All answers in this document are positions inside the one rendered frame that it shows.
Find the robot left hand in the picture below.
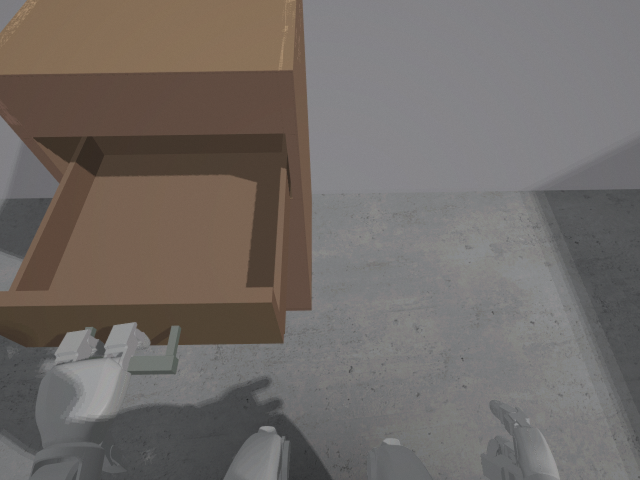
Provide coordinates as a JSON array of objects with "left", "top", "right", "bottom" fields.
[{"left": 35, "top": 322, "right": 151, "bottom": 473}]

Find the cabinet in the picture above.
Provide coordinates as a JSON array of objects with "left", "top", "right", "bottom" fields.
[{"left": 0, "top": 0, "right": 312, "bottom": 311}]

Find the robot left thigh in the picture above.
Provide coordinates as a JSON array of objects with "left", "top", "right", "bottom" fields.
[{"left": 223, "top": 432, "right": 290, "bottom": 480}]

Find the robot left forearm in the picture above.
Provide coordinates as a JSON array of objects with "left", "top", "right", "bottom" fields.
[{"left": 29, "top": 442, "right": 105, "bottom": 480}]

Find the handle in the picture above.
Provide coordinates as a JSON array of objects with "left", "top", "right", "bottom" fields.
[{"left": 85, "top": 326, "right": 181, "bottom": 375}]

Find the drawer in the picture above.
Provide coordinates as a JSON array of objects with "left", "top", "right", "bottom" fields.
[{"left": 0, "top": 133, "right": 291, "bottom": 347}]

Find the robot right shin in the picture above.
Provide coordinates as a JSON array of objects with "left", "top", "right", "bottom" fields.
[{"left": 380, "top": 438, "right": 401, "bottom": 446}]

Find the robot right hand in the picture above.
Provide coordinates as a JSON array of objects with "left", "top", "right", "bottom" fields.
[{"left": 481, "top": 400, "right": 560, "bottom": 480}]

